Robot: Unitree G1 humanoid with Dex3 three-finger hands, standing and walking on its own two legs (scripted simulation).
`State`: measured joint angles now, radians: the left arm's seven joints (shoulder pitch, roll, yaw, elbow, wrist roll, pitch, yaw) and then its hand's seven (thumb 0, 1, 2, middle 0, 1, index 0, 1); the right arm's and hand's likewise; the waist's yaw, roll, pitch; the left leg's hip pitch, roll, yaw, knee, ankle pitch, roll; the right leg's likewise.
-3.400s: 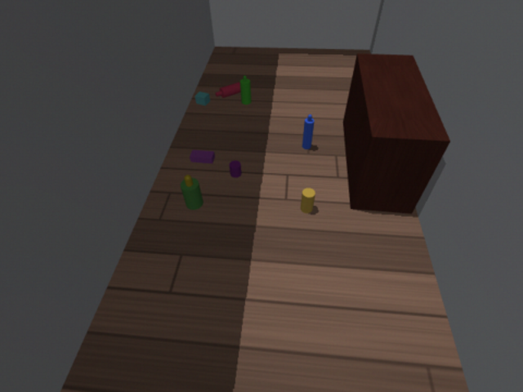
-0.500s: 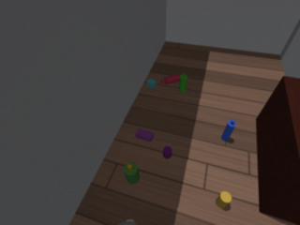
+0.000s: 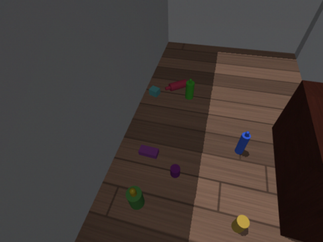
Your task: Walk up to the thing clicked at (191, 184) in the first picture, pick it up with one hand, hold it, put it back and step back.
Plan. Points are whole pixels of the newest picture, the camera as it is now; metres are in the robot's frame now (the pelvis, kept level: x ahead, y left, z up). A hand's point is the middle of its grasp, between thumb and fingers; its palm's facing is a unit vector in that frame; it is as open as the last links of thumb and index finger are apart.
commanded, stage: walk up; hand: left
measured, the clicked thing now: (134, 196) +0.46 +0.21 -0.65
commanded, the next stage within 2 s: stand in 1.00 s
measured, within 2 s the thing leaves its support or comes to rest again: neither
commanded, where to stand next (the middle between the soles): +0.11 +0.00 m, yaw +0 degrees
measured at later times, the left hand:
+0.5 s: hand out of the picture +0.12 +0.25 -0.12, palm faces -0.01 -0.94 -0.33, open 7.4 cm
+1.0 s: hand out of the picture +0.09 +0.26 -0.13, palm faces +0.02 -0.94 -0.33, open 7.4 cm
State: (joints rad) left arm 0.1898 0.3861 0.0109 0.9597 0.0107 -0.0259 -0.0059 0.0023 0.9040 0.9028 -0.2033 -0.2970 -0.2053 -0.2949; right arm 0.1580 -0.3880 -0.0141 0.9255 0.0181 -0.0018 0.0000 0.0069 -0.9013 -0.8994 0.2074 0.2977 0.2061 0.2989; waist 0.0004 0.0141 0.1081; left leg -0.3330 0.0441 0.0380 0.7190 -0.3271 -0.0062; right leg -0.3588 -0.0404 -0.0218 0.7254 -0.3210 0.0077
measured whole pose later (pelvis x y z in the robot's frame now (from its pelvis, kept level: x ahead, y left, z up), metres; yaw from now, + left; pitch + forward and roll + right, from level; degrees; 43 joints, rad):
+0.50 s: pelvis +0.01 +0.00 +0.03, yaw +1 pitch -2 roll +0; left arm 0.03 0.35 0.00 1.14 0.00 -0.01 -0.02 0.00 0.90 0.90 -0.20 -0.30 -0.20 -0.29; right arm 0.07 -0.37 0.01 1.17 0.00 -0.01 0.01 0.01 -0.90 -0.90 0.21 0.30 0.21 0.30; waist -0.01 -0.01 0.07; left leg -0.16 0.04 0.03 0.38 -0.18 -0.02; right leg -0.18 -0.04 -0.04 0.38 -0.16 0.02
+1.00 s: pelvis +0.02 +0.01 +0.03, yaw +1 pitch -2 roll +0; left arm 0.08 0.35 0.01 1.18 0.01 -0.01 -0.01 0.00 0.90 0.90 -0.20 -0.30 -0.20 -0.29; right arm 0.06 -0.34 0.00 1.17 0.00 0.00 0.01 0.01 -0.90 -0.90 0.21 0.30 0.21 0.30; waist 0.01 0.00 0.05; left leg -0.13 0.02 0.03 0.33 -0.17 -0.01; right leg -0.14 -0.05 -0.05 0.32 -0.15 0.03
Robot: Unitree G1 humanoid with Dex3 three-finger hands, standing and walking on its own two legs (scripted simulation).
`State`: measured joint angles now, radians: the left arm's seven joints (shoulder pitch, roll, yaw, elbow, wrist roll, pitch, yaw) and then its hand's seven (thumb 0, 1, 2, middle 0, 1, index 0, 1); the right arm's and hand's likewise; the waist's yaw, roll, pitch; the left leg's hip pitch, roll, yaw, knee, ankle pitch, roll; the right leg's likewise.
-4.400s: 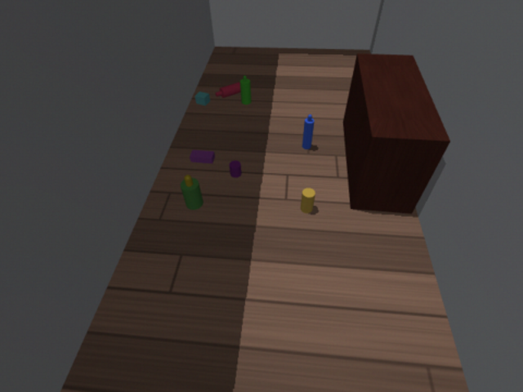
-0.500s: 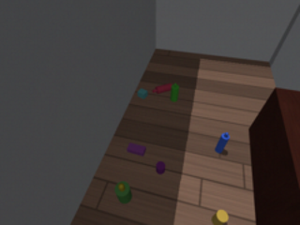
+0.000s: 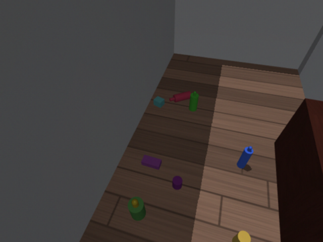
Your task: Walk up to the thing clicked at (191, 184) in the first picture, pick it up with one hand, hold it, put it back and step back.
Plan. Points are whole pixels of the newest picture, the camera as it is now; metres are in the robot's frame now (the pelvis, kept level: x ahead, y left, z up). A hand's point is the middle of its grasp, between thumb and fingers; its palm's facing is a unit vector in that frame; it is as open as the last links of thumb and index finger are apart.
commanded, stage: stand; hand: left
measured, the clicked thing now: (136, 207) +0.44 +0.19 -0.68
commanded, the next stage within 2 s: none
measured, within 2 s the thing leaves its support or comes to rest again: neither
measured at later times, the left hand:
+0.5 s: hand out of the picture +0.09 +0.25 -0.16, palm faces -0.02 -0.94 -0.34, open 7.4 cm
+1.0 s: hand out of the picture +0.09 +0.25 -0.16, palm faces -0.02 -0.94 -0.35, open 7.4 cm
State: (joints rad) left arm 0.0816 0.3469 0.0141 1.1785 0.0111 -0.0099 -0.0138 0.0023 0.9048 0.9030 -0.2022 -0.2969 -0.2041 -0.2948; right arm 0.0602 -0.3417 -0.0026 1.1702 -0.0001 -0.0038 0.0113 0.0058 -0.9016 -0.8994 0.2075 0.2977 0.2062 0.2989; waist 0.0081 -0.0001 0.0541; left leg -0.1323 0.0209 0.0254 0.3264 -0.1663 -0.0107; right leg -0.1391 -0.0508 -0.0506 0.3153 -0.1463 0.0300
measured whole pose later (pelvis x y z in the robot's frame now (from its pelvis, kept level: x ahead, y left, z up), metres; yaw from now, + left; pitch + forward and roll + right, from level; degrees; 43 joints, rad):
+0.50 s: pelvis +0.01 +0.00 +0.00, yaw +0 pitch -2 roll +0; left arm 0.09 0.35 0.01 1.14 0.02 -0.02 -0.01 0.00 0.90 0.90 -0.20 -0.30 -0.20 -0.29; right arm 0.08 -0.35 0.00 1.14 -0.01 0.00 0.01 0.01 -0.90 -0.90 0.21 0.30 0.21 0.30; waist -0.01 0.00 0.04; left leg -0.11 0.03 0.02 0.32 -0.18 -0.02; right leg -0.11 -0.05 -0.06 0.31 -0.17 0.03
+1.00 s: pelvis +0.02 -0.01 +0.00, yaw +1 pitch -2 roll +0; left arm 0.11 0.35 0.01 1.14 0.01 -0.01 -0.01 0.00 0.90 0.90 -0.20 -0.30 -0.20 -0.29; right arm 0.10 -0.35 0.00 1.14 -0.01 0.00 0.01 0.01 -0.90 -0.90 0.21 0.30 0.21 0.30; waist 0.00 0.01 0.05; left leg -0.10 0.03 0.01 0.31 -0.18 -0.02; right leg -0.10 -0.04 -0.07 0.30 -0.17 0.02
